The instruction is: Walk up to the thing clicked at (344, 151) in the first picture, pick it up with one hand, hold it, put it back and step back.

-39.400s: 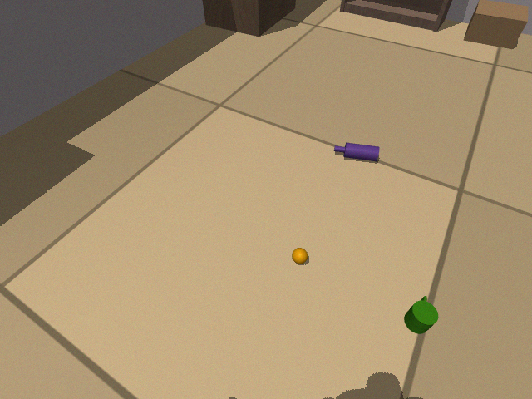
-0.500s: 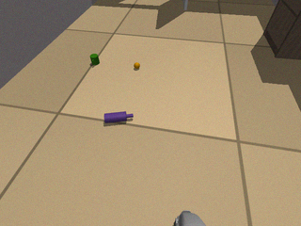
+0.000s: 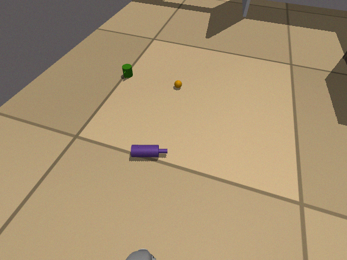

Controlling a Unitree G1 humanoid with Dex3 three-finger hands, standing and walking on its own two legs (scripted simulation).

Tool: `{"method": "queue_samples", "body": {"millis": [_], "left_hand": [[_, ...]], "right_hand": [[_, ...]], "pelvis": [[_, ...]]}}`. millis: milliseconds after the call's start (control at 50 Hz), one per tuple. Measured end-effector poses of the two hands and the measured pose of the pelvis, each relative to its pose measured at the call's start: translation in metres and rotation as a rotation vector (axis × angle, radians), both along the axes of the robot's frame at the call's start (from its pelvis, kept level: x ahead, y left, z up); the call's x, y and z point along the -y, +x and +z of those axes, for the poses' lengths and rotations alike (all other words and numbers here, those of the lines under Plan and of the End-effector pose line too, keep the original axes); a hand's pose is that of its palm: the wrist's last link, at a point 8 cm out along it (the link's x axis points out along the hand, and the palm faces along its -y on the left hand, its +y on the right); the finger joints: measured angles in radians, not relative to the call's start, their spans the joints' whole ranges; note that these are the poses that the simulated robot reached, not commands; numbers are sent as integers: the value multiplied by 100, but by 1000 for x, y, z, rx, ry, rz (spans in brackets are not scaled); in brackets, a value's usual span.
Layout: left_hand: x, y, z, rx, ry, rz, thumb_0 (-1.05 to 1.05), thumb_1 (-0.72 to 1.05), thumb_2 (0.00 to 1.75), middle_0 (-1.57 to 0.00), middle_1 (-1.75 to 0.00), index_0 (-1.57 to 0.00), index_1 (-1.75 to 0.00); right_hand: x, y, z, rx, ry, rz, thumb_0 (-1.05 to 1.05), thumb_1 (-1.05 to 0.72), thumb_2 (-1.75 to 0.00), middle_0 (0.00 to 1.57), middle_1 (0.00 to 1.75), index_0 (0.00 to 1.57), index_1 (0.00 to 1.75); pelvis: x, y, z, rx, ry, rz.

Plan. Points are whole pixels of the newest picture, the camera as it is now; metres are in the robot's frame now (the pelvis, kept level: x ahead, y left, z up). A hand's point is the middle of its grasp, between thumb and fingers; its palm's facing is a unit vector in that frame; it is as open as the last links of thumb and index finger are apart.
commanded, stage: walk up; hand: left
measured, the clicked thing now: (149, 151) +0.86 +0.19 -0.72
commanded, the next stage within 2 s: none
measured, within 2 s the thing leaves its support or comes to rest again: neither
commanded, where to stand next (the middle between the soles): +0.44 +0.01 m, yaw -2 degrees
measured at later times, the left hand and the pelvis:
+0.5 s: hand (81, 205) +0.27 +0.28 -0.13, palm faces -0.13 -0.92 -0.37, open 7.4 cm; pelvis +0.17 +0.02 +0.01, yaw -3 degrees
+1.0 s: hand (85, 178) +0.37 +0.31 -0.15, palm faces -0.05 -0.94 -0.34, open 7.4 cm; pelvis +0.31 +0.03 +0.00, yaw -2 degrees
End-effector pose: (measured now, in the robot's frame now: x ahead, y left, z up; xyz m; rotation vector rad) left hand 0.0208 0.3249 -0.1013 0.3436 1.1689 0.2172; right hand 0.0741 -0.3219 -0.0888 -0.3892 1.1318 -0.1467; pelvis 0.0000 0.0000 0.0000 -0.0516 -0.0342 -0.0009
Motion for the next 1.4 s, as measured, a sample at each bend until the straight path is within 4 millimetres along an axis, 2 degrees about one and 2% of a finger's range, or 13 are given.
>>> {"method": "queue_samples", "body": {"millis": [100,200,280,460,560,600,700,800,900,1000,1160,1280,1400], "left_hand": [[-19,52,-19,-32,-23,-19,1,90,90,-21,-30,-20,-30],[-24,109,-10,0,-51,-55,1,90,90,-20,-30,-20,-30],[-26,144,-2,12,-53,-67,1,90,90,-20,-30,-20,-30],[-9,226,11,6,-24,-124,1,90,90,-20,-30,-20,-30],[14,280,15,75,13,-150,1,90,90,-20,-30,-20,-30],[21,294,20,117,17,-147,1,90,90,-20,-30,-20,-30],[29,307,34,136,16,-112,1,90,90,-21,-30,-21,-30],[19,311,33,91,14,-97,1,90,90,-21,-30,-21,-30],[-2,321,17,60,-8,-64,1,90,90,-21,-30,-21,-30],[-27,341,-16,4,-35,-38,1,90,90,-21,-30,-21,-30],[-26,379,-24,-65,-78,-72,1,90,90,-20,-30,-20,-30],[-26,395,-20,-81,-55,-66,1,90,90,-20,-30,-20,-30],[-19,402,-15,-91,12,-61,1,90,90,-20,-30,-20,-30]], "right_hand": [[-22,42,11,87,-38,-24,0,-91,-90,20,30,20,30],[-37,56,27,80,-40,-62,0,-91,-90,20,30,20,30],[-42,63,28,45,-36,-81,0,-91,-90,20,30,21,30],[-30,86,1,-25,10,-140,0,-91,-90,20,30,21,30],[-14,115,-28,-56,42,-154,0,-91,-90,20,30,21,30],[-14,132,-31,-62,58,-142,0,-91,-90,20,30,20,30],[-11,179,-22,-24,78,-103,1,-91,-90,20,30,20,30],[-7,215,-11,8,55,-88,0,-91,-90,20,30,20,30],[-11,244,-1,-21,2,-71,0,-91,-90,20,30,20,30],[-27,275,6,-14,-74,-75,0,-91,-90,20,30,20,30],[-53,302,28,21,-82,-93,0,-91,-90,20,30,21,30],[-53,318,19,9,-68,-102,0,-90,-90,20,30,21,30],[-40,340,-12,32,-11,-109,0,-90,-90,20,30,21,30]], "pelvis": [[-24,38,-5,16,20,-10],[-33,72,11,17,27,-13],[-36,98,16,22,38,-20],[-26,157,11,19,73,-49],[-8,192,-2,21,51,-49],[-2,202,-1,29,61,-48],[2,227,11,37,75,-54],[-2,252,14,35,50,-53],[-14,281,9,23,25,-37],[-33,312,-3,17,39,-32],[-46,338,10,18,17,-44],[-44,349,10,17,35,-59],[-32,355,-3,14,52,-80]]}}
